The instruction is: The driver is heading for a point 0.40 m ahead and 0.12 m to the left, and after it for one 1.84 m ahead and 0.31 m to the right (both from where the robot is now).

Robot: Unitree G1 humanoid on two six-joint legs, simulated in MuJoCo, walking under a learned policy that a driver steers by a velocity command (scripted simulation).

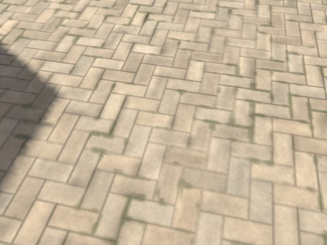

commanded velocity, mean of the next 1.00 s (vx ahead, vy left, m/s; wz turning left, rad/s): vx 0.31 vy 0.00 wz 0.03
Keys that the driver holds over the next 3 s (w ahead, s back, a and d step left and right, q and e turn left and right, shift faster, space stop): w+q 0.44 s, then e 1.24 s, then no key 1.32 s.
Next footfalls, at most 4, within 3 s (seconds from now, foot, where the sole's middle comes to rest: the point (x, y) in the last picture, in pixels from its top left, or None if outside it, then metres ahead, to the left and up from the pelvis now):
0.50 left None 0.39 0.10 -0.78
1.04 right None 0.43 -0.06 -0.78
1.56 left None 0.46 0.13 -0.78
1.98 right None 0.34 -0.05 -0.78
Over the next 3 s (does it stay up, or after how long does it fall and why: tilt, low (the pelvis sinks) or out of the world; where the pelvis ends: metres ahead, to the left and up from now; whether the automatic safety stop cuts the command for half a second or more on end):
stays up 0.36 0.07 0.00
